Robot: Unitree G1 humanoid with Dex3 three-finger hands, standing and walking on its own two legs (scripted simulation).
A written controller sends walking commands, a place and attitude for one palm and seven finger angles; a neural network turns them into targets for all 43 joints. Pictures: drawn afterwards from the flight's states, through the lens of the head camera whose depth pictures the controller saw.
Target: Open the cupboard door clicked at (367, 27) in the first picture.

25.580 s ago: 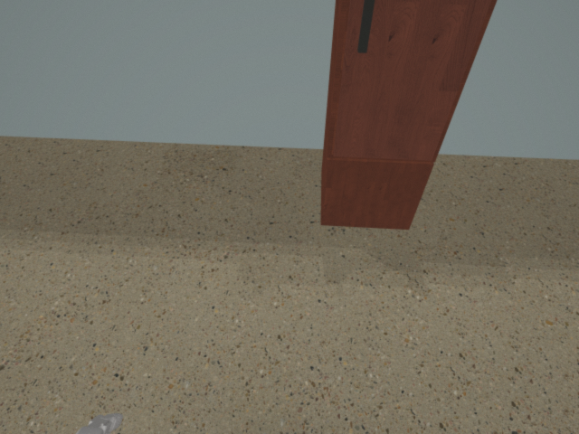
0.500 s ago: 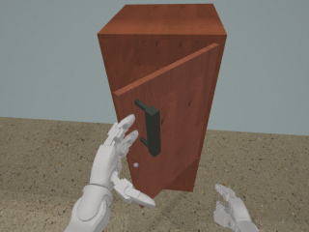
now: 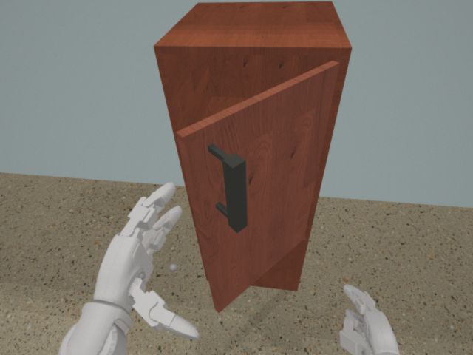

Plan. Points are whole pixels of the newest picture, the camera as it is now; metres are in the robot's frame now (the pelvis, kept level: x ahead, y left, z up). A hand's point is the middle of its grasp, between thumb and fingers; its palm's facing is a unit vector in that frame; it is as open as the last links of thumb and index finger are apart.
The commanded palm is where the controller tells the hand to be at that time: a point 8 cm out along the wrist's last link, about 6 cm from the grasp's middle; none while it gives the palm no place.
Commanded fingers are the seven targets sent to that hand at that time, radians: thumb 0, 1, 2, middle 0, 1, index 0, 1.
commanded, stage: draw the hand back to the body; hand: left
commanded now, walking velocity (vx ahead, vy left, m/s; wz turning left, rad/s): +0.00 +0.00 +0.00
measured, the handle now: (227, 189) +0.34 +0.05 +0.15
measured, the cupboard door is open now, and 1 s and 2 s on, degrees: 49 49 49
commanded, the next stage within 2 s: step back with the hand held close in 1.46 s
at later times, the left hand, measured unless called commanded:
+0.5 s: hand (108, 262) +0.19 +0.18 +0.16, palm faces +0.13 -0.97 -0.22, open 15.6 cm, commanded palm +0.15 +0.23 +0.17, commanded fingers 0.00 -0.08 0.48 -0.17 -0.30 -0.17 -0.30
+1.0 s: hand (57, 240) +0.22 +0.27 +0.16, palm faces +0.38 -0.84 -0.38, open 10.1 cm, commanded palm +0.17 +0.31 +0.18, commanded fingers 0.00 0.80 0.86 -0.20 -0.30 -0.20 -0.30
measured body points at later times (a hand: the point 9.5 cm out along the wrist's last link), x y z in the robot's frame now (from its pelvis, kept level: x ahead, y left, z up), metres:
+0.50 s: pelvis +0.00 +0.01 +0.01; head -0.02 +0.00 +0.45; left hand +0.18 +0.23 +0.17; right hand +0.20 -0.19 -0.05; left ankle +0.01 +0.12 -0.73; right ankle -0.01 -0.07 -0.73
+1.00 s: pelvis +0.02 +0.02 +0.01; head +0.01 +0.01 +0.46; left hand +0.19 +0.31 +0.18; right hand +0.21 -0.20 -0.07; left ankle +0.01 +0.12 -0.73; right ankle -0.01 -0.07 -0.73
